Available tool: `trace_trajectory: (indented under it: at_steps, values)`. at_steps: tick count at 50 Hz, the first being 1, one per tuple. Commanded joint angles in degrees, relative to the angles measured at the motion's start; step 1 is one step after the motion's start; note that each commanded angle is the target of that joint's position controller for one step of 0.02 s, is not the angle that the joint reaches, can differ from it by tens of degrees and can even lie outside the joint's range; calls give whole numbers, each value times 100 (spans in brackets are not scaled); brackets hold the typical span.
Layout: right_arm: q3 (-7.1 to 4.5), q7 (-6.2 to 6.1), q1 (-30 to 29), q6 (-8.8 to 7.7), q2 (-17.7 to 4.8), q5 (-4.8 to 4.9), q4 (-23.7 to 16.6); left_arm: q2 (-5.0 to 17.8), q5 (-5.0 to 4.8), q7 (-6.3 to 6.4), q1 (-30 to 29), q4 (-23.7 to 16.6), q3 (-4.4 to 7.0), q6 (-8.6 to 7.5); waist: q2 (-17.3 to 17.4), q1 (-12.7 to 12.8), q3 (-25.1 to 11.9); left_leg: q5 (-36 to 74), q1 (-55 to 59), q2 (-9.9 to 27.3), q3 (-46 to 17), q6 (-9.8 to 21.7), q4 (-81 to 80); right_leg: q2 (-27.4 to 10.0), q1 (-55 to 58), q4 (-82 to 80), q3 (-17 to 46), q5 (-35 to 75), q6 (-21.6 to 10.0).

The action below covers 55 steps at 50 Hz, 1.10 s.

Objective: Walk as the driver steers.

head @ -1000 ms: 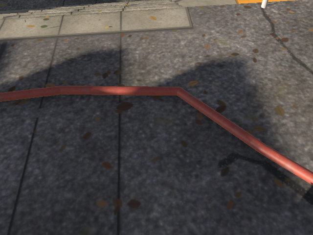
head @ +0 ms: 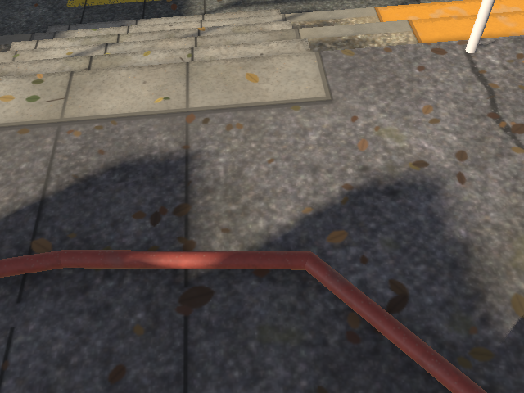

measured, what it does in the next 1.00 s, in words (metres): steps on the spot, turning left: left foot, then right foot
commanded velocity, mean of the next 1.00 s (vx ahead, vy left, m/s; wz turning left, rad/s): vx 0.03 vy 0.00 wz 0.37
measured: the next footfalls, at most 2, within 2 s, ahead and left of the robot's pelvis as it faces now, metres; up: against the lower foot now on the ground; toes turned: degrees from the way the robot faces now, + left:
left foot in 0.40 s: +0.01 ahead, +0.12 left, +0.00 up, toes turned +15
right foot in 0.90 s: +0.07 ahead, -0.07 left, +0.00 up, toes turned +24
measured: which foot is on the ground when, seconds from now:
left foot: up 0.00-0.38, down 0.40-0.90, up 0.92-1.00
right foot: down 0.00-0.40, up 0.42-0.88, down 0.90-1.00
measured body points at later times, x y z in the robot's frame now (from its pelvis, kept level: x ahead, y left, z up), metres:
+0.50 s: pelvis +0.00 +0.03 +0.01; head +0.00 +0.06 +0.46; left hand +0.02 +0.31 -0.13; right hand +0.11 -0.21 -0.11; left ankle -0.03 +0.10 -0.73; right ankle +0.07 -0.08 -0.68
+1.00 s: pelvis +0.00 +0.00 +0.01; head +0.02 -0.01 +0.46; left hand -0.01 +0.27 -0.10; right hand +0.18 -0.19 -0.13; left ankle -0.04 +0.10 -0.71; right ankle +0.03 -0.09 -0.73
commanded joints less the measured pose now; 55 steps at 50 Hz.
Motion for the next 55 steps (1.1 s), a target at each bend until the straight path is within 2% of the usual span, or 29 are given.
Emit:
trace_trajectory:
  at_steps: [1,2,4,9,15,17,18,19,20,21,22,23,24,25,26,28,33,38,42,44,45,46,47,48,49,50,52,55]
  values:
    - [-135,41,384,201,-380,-189,-161,510,-36,139,434,-120,71,64,-432,20,-582,285,-593,429,-290,-116,413,-1807,778,-1341,1373,2865,-855]
    - [-145,56,465,278,-338,-206,-141,603,-11,177,434,-124,97,83,-496,-46,-596,473,-391,365,-154,-145,437,-1680,537,-1371,1119,2748,-768]
    - [-178,55,533,384,-313,-165,-168,753,7,194,521,-172,148,87,-420,-102,-819,568,-363,306,-41,-189,512,-1665,497,-1388,889,2472,-807]
    - [-241,63,-145,570,-427,-171,-564,901,67,252,557,-282,233,226,-725,34,-665,714,-882,479,109,-189,-137,-1721,438,-1710,752,-105,-808]
    - [-247,133,-479,607,-471,-117,-968,1164,81,288,573,-380,345,406,-679,195,-819,463,-607,425,388,-75,-1048,-2034,641,-1562,646,-769,-796]
    - [-261,167,-366,588,-501,-90,-1048,1265,70,286,508,-412,386,464,-679,160,-839,495,-281,374,478,49,-1577,-2091,601,-1423,555,-909,-647]
    - [-264,185,-163,570,-493,-90,-1034,1313,43,284,420,-438,407,499,-598,48,-823,785,92,328,535,146,-2134,-2047,434,-1242,404,-975,-474]
    - [-281,195,-7,538,-555,-99,-1020,1303,54,263,460,-423,426,536,-383,-14,-691,1133,439,310,380,260,-2857,-1951,145,-892,172,-1058,-183]
    - [-329,184,29,480,-775,-126,-1070,1131,81,204,706,-369,425,597,393,10,-489,1076,579,780,-548,405,-3999,-1573,-241,54,-268,-1515,249]
    - [-482,132,-116,470,-1531,-131,-1333,653,14,174,738,-694,317,619,1799,151,-252,1626,696,2410,-2986,952,-4538,-488,-1572,1386,-693,-2764,768]
    - [-548,34,134,483,-1641,-208,-1209,847,64,236,-36,-852,330,653,1106,-198,147,2254,-130,2493,-2872,1383,-4679,-323,-1564,2348,150,-2561,776]
    - [-504,-34,-108,469,-1453,-181,-1217,815,2,200,-25,-886,325,661,687,101,131,2293,-299,2041,-2268,1282,-4492,-376,-1353,2706,492,-2013,759]
    - [-478,-27,-527,463,-1354,-126,-1328,867,-17,156,128,-814,344,633,538,310,77,2284,-281,1656,-1840,1064,-4393,-353,-1310,2787,594,-1516,712]
    - [-470,1,-795,452,-1334,-99,-1463,961,45,130,249,-753,378,605,567,387,-125,2630,-3,1418,-1630,961,-4287,-277,-1353,2957,602,-1235,656]
    - [-444,28,-881,427,-1224,-61,-1558,1027,127,102,411,-677,402,596,548,393,-354,3234,231,1307,-1479,990,-4147,-242,-1320,3171,583,-1126,646]
    - [-431,79,-672,374,-1156,-17,-1585,984,113,82,433,-722,409,602,351,330,-694,3998,673,1311,-1507,1065,-3952,-220,-1341,3381,639,-1150,686]
    - [-456,31,-213,347,-1244,-53,-1566,923,31,140,210,-924,351,660,580,70,-745,4222,1340,1389,-1833,1192,-3824,-262,-1488,2669,725,-1360,810]
    - [-417,42,-285,368,-1302,-123,-1614,875,-10,147,191,-1004,278,668,605,-23,-775,4318,1020,1390,-1898,1217,-3727,-203,-595,1811,666,-1696,682]
    - [-371,65,-609,399,-1333,-138,-1634,870,-71,181,427,-985,243,637,620,81,-756,4369,583,1321,-2005,1063,-3589,-61,370,814,569,-1680,515]
    - [-321,48,-854,427,-1277,-57,-1625,738,-54,201,801,-853,194,576,432,358,-732,3892,185,1089,-1907,721,-3367,-43,1322,-761,489,-562,426]
    - [-261,46,-765,408,-1097,-45,-1633,892,29,229,808,-864,203,502,123,280,-744,3068,-216,864,-1839,401,-3232,-514,1840,-1268,1015,-156,362]
    - [-156,50,-492,388,-714,-51,-1662,1231,140,241,823,-953,209,428,-914,102,-943,1518,-633,313,-1293,139,-2449,-1789,2288,-1643,2325,436,141]
    - [-217,20,-586,450,-926,-9,-1629,1422,77,190,372,-1013,212,428,-1327,67,-554,209,-456,-219,-629,38,-2257,-2293,1122,-1551,2657,1213,-572]
    - [-252,29,-633,492,-1102,-60,-1547,1156,69,143,236,-1052,154,388,-1055,76,-431,140,-153,-23,-647,-20,-1756,-2181,841,-1585,2535,1179,-787]
    - [-253,61,-710,499,-1052,-38,-1489,975,47,120,105,-1027,85,353,-927,41,-340,382,-136,-4,-645,-42,-1700,-1892,814,-1586,2224,1007,-689]
    - [-248,82,-695,498,-1007,-29,-1416,963,60,124,37,-1006,69,354,-897,2,-300,565,-104,8,-588,-102,-1696,-1581,874,-1503,1880,1022,-526]
    - [-209,115,-645,493,-904,-75,-1294,1038,27,154,164,-905,70,334,-977,40,-443,755,-91,43,-414,-201,-1985,-1317,1306,-1228,1553,1710,-400]
    - [-144,55,-710,483,-788,-20,-1131,1096,12,145,397,-728,81,358,-832,146,-599,1150,191,72,-219,-283,-2917,-1236,1634,-920,1474,2019,-354]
